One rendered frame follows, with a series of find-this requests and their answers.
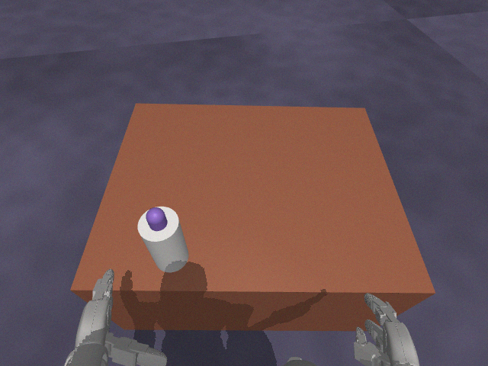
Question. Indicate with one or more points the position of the right robot hand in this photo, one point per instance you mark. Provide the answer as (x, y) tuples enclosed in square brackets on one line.
[(394, 345)]

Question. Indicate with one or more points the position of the bottle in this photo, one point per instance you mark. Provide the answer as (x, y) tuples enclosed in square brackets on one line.
[(161, 232)]

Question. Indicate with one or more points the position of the left robot arm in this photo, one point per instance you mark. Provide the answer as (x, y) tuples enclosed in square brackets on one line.
[(88, 355)]

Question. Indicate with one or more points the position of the left robot hand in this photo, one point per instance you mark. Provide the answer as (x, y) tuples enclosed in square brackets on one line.
[(94, 329)]

